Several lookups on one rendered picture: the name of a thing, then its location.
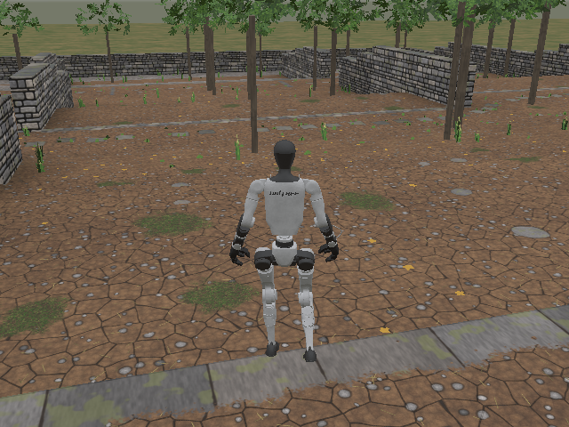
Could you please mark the robot left hand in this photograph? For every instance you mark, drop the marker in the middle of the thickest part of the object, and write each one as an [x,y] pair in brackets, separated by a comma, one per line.
[233,253]

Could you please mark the robot left forearm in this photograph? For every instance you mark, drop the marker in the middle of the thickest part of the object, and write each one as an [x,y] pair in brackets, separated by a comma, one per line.
[241,233]

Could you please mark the robot right forearm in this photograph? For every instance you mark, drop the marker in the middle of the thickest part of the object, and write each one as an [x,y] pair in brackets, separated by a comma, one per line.
[328,233]

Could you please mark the robot right upper arm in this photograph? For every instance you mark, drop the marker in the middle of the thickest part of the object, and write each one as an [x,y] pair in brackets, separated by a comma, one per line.
[317,202]

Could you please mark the left robot shin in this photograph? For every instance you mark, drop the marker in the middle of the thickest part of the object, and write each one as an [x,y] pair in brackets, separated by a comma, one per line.
[269,315]

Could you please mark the robot right hand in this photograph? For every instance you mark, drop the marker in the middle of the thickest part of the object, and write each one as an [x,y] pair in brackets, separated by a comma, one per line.
[326,249]

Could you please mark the robot right foot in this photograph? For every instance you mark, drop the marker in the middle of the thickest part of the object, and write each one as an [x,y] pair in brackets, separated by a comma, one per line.
[310,355]

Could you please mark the robot left upper arm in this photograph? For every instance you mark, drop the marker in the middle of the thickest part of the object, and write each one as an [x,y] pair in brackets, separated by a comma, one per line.
[251,202]

